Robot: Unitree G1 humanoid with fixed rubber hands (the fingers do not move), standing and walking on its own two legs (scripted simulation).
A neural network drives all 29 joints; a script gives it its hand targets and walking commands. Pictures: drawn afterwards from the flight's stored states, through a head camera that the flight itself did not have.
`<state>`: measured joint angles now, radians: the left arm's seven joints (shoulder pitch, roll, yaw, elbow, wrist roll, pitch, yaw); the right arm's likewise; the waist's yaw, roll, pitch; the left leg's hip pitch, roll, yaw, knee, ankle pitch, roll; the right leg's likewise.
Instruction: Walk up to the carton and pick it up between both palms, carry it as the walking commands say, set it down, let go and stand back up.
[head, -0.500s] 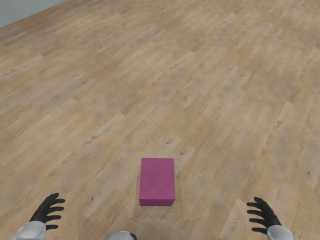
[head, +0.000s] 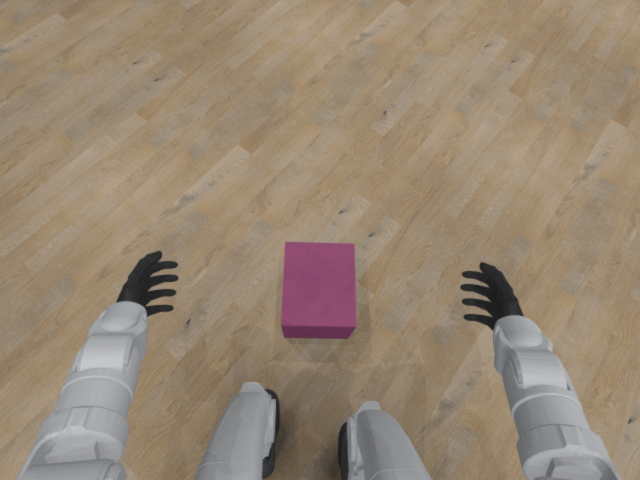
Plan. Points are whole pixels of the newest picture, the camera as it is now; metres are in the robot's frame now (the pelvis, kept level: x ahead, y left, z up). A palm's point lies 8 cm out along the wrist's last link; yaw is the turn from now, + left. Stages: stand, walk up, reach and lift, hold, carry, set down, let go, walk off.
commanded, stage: reach and lift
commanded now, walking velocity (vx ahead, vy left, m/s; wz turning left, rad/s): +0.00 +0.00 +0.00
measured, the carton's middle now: (317, 292) +0.48 -0.01 -0.61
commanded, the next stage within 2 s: none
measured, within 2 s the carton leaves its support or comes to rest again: neither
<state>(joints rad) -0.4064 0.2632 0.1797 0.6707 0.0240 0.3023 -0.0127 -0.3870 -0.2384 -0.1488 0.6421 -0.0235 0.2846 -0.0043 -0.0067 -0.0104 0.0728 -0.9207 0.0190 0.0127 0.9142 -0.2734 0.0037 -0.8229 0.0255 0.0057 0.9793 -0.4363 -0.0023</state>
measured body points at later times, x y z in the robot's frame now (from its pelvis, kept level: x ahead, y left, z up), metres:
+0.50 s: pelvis -0.02 +0.01 -0.04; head +0.25 +0.03 +0.31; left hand +0.46 +0.21 -0.16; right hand +0.46 -0.20 -0.14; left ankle +0.09 +0.12 -0.68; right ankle +0.02 -0.11 -0.68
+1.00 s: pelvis -0.02 +0.00 -0.09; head +0.29 +0.00 +0.24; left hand +0.49 +0.18 -0.22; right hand +0.49 -0.19 -0.21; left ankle +0.09 +0.12 -0.68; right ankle +0.02 -0.11 -0.68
